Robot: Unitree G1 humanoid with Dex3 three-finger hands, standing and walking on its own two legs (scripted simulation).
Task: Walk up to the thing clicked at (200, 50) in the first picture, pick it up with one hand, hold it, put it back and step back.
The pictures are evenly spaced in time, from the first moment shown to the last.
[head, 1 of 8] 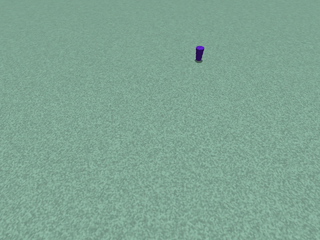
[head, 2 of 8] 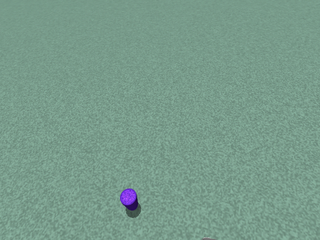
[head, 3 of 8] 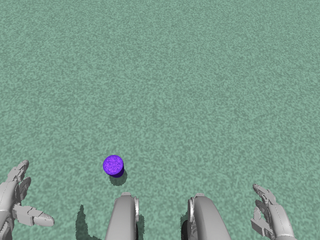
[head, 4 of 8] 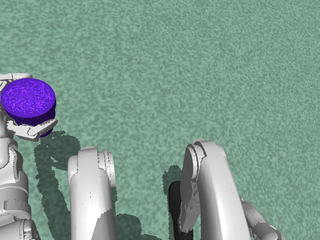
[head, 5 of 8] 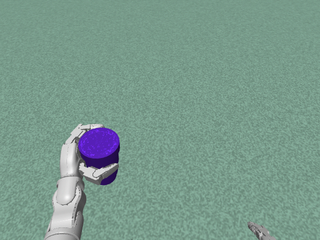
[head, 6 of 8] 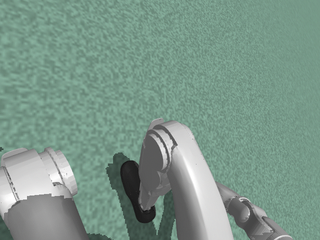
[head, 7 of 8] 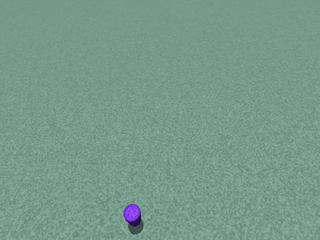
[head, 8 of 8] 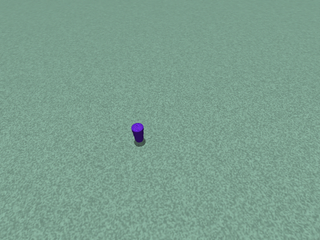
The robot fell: no
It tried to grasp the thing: yes
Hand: left
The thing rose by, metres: 0.69
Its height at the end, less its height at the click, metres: +0.00
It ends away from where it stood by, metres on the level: 0.01
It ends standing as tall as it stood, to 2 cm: yes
